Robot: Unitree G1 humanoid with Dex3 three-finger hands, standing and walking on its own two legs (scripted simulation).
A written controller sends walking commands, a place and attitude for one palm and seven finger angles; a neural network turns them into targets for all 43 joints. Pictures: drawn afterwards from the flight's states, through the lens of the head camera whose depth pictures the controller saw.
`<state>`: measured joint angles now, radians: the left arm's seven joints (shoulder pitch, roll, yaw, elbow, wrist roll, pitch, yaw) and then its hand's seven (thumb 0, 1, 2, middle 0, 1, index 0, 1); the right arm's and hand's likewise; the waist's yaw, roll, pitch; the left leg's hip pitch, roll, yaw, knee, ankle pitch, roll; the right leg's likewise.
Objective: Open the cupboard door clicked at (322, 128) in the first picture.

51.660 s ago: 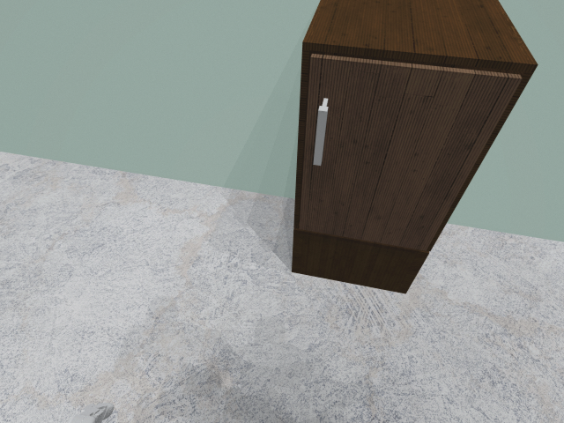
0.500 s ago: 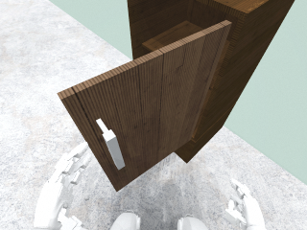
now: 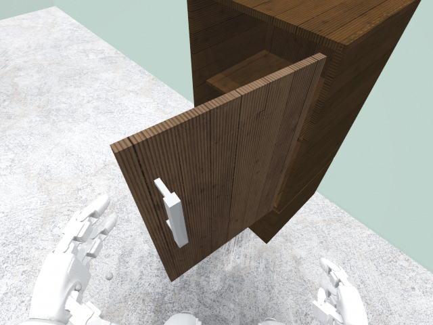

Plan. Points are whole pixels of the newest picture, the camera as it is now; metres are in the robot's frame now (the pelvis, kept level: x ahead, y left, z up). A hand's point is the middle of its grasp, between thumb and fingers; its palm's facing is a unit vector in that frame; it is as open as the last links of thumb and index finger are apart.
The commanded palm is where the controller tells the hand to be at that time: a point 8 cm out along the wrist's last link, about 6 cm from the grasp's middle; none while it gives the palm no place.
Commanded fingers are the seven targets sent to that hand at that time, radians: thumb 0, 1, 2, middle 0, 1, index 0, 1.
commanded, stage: draw the hand back to the body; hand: left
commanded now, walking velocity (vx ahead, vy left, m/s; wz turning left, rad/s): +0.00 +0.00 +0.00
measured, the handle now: (171, 214) +0.30 +0.11 +0.05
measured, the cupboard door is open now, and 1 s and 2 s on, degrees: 82 82 82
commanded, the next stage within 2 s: step back with the hand held close in 1.30 s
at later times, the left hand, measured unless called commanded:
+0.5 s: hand (51, 245) +0.20 +0.23 +0.15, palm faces +0.28 -0.88 -0.38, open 14.1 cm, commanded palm +0.15 +0.27 +0.18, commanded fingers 0.00 0.20 0.60 -0.17 -0.30 -0.17 -0.30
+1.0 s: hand out of the picture +0.22 +0.26 +0.24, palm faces +0.47 -0.79 -0.40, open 8.3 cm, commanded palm +0.17 +0.29 +0.25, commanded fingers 0.00 0.90 0.90 -0.20 -0.30 -0.20 -0.30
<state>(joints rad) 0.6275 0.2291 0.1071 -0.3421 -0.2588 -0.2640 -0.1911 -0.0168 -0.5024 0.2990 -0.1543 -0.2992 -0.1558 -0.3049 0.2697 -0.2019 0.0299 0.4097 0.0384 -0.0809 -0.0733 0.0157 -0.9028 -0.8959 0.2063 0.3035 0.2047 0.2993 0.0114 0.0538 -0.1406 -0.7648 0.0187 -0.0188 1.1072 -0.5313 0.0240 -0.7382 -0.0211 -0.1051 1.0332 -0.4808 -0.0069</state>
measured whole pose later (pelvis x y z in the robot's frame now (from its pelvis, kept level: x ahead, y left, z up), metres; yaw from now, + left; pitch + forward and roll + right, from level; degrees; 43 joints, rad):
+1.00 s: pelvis +0.03 -0.01 +0.08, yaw -1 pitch -4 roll -1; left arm 0.45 0.35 0.35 -0.42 -0.06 -0.05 0.13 0.00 0.72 0.83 -0.21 -0.30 -0.21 -0.31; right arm 0.19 -0.24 0.03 0.62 0.00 -0.11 -0.09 0.01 -0.90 -0.90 0.21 0.30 0.20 0.30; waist 0.07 0.07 0.02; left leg -0.08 0.00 0.03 0.44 -0.28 0.02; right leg -0.09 -0.01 -0.07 0.41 -0.25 0.00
